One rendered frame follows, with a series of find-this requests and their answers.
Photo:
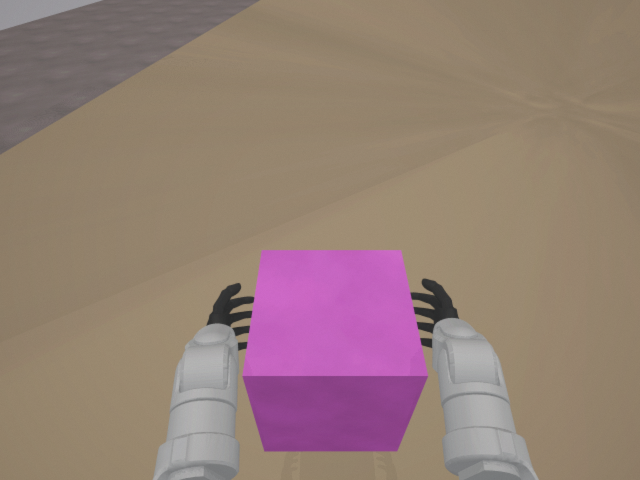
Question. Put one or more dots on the left robot forearm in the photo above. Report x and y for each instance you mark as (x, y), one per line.
(200, 443)

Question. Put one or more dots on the carton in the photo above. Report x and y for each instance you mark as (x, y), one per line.
(334, 360)

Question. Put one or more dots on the right robot forearm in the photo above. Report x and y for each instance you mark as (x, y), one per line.
(481, 442)

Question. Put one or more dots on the right robot hand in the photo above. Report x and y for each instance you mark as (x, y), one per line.
(442, 304)

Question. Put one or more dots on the left robot hand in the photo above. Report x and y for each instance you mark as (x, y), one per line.
(223, 306)

